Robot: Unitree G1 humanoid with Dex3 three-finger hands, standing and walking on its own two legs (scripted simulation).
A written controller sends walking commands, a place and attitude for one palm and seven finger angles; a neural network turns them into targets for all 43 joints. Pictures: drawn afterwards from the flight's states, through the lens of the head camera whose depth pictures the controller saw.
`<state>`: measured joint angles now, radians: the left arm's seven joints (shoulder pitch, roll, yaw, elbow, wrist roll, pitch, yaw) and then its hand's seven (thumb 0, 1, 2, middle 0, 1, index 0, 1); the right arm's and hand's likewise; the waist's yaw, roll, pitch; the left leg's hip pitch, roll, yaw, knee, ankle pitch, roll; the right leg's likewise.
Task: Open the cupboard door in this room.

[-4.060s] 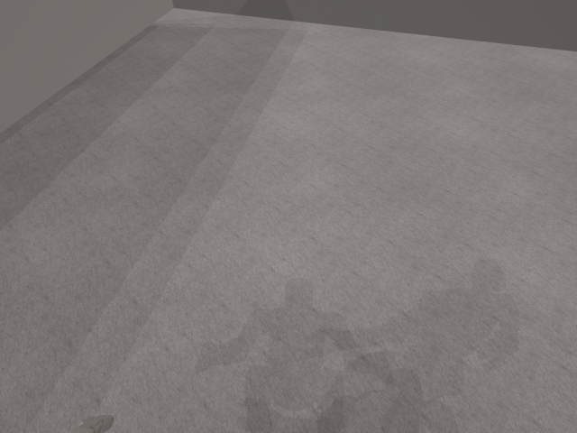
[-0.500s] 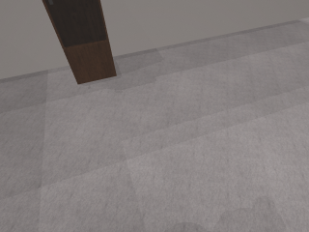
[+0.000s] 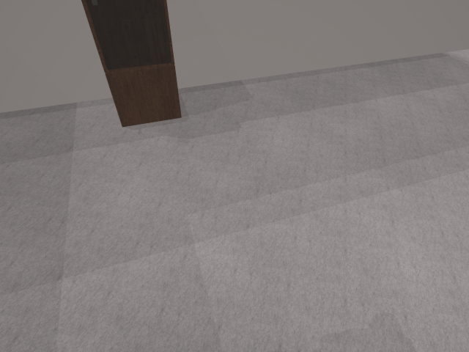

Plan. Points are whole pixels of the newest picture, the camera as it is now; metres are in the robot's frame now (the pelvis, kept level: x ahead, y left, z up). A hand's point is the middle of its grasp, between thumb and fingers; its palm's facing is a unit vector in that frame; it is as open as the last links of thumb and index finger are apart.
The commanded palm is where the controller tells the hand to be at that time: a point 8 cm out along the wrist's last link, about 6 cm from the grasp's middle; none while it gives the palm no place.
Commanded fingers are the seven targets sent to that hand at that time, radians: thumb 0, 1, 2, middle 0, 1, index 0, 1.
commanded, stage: stand and wait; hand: left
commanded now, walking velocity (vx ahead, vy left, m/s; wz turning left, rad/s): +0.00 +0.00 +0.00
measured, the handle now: out of the picture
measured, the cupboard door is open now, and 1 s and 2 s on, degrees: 0 0 0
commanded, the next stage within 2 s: turn or walk to find it in 0.36 s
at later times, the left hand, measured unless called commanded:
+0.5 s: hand out of the picture -0.01 +0.15 -0.18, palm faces +0.04 -0.98 -0.17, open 7.3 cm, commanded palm none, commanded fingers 0.00 0.90 0.90 -0.20 -0.30 -0.20 -0.30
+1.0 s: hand out of the picture -0.01 +0.15 -0.18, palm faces +0.05 -0.98 -0.19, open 7.4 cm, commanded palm none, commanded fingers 0.00 0.90 0.90 -0.20 -0.30 -0.20 -0.30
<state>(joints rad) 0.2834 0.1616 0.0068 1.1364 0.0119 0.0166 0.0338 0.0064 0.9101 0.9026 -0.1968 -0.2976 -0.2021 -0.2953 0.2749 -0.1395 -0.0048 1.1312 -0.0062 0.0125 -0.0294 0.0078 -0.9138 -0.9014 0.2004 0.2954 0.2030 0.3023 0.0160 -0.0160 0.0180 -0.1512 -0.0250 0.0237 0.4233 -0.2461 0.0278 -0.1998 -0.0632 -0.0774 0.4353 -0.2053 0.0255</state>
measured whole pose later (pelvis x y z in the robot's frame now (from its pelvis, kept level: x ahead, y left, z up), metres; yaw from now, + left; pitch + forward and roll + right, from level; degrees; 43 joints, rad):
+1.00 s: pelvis -0.01 -0.02 +0.00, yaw +0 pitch -2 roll +0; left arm 0.28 0.15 0.01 1.13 0.01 0.00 0.03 0.01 0.91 0.90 -0.20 -0.30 -0.20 -0.30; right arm 0.29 -0.15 -0.01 1.13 -0.01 -0.01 -0.03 0.01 -0.91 -0.90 0.20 0.30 0.20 0.30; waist 0.01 0.00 0.03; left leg -0.16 0.01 0.01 0.42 -0.23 -0.01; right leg -0.21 -0.03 -0.09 0.43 -0.19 -0.01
